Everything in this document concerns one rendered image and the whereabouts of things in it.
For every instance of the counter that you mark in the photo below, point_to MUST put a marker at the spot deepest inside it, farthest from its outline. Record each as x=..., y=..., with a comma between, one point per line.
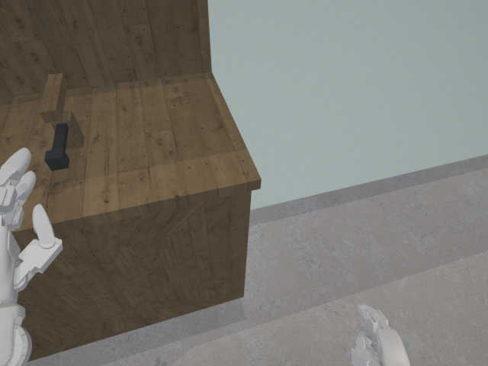
x=153, y=210

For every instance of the robot right hand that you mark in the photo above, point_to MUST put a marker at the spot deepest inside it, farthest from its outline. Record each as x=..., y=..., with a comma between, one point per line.
x=386, y=348

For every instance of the robot left hand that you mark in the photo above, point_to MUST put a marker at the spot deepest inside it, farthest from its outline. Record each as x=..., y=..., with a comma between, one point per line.
x=15, y=188

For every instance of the robot left forearm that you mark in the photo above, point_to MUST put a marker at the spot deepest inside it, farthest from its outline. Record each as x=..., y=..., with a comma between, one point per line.
x=15, y=340

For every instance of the tap lever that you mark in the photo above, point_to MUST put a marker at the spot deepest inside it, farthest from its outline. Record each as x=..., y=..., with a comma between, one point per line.
x=56, y=158

